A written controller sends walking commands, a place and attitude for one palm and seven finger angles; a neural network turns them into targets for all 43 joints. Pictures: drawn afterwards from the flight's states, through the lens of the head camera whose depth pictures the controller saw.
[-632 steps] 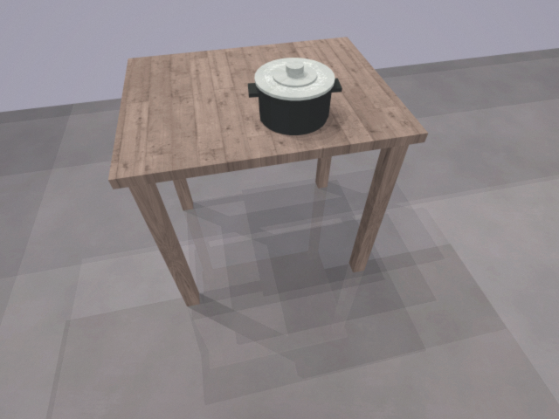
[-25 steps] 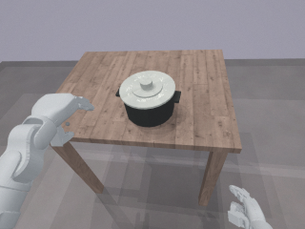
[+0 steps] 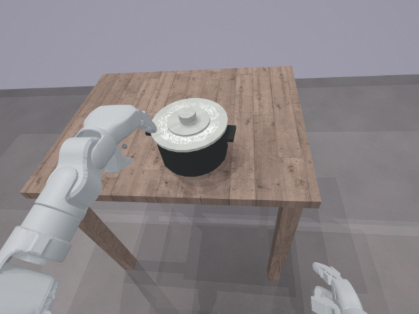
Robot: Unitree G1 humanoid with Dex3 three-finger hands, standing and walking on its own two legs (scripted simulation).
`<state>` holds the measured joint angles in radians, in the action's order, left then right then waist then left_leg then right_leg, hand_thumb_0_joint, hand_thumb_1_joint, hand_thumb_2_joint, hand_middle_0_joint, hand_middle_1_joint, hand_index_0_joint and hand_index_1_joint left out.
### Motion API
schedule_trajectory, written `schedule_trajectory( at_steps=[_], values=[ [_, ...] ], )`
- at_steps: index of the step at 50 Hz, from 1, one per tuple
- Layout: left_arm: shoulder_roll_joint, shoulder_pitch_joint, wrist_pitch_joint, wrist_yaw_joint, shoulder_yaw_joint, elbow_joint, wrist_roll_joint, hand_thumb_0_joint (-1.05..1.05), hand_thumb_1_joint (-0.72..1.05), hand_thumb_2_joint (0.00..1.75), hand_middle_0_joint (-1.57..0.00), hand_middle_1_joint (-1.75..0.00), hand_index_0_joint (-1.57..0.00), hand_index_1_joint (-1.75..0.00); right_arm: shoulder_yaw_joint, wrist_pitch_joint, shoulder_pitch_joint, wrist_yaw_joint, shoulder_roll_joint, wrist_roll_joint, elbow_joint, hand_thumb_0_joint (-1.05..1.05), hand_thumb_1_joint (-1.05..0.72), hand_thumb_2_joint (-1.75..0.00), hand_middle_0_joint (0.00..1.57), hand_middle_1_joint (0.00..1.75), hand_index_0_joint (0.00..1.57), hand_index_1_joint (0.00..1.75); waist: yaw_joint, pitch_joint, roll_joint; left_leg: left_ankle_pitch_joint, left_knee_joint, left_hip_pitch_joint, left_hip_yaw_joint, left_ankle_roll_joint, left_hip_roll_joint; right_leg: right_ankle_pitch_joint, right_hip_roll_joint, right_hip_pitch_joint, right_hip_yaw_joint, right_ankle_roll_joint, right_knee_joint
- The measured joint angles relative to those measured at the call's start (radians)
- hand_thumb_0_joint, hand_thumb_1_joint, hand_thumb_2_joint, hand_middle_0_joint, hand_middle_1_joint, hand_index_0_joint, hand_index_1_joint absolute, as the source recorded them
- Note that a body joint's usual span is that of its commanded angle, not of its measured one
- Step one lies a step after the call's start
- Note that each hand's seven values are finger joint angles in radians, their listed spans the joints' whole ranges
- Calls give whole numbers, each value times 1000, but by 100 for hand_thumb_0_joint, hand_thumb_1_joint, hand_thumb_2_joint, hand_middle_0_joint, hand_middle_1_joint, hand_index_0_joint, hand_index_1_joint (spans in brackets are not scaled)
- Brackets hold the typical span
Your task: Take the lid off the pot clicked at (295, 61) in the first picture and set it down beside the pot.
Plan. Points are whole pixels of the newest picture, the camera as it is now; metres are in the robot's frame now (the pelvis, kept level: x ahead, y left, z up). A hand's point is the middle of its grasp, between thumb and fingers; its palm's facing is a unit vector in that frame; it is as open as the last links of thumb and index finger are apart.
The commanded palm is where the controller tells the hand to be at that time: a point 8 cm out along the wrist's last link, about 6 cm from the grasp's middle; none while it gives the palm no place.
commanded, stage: move the open hand above the knob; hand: left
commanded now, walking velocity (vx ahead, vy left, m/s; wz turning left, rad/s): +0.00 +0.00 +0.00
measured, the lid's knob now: (187, 114) +0.55 +0.10 +0.08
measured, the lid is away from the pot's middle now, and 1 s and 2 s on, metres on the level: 0.00 0.00 0.00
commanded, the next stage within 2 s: lower the open fingers around the knob in 1.76 s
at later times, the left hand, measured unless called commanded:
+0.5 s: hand (153, 120) +0.45 +0.14 +0.15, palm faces -0.24 -0.03 -0.97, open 9.8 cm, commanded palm +0.45 +0.14 +0.21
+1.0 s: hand (178, 99) +0.51 +0.10 +0.15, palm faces -0.26 -0.02 -0.97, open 9.8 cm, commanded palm +0.51 +0.10 +0.21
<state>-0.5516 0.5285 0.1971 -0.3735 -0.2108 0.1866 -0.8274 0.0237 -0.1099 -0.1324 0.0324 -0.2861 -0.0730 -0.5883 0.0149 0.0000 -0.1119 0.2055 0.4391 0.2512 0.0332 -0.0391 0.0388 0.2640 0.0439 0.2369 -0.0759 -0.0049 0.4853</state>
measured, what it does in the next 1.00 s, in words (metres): stands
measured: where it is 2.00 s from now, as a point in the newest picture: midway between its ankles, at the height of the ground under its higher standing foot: outside the picture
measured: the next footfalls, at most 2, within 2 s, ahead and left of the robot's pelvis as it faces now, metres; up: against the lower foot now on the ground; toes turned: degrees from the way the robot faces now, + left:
none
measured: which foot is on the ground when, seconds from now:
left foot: down 0.00-1.00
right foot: down 0.00-1.00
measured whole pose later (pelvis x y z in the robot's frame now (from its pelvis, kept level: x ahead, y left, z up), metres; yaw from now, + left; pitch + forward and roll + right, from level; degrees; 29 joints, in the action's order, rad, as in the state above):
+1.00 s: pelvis +0.03 +0.01 +0.00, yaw -1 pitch +8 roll +1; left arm -0.36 1.11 0.24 -0.29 -0.32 0.90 -0.88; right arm 0.00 -0.10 -0.26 0.00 -0.27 -0.06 -0.70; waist -0.08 -0.06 -0.07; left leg 0.23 0.44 0.35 0.06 -0.05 0.04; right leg 0.28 0.04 0.34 -0.05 0.01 0.48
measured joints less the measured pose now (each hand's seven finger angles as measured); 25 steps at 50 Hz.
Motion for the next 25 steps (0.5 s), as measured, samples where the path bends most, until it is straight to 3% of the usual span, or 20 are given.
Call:
schedule_trajectory(
  at_steps=[25],
  values=[
    [81,285,35,24,-65,357,-23,0,-27,143,-87,-8,-86,-9,-13,-21,-48,-20,-6,-12,-39,1,-91,-90,19,30,20,30,-51,-23,22,22,6,31,7,7,-9,21,-9,37,9,-7,9]
  ],
)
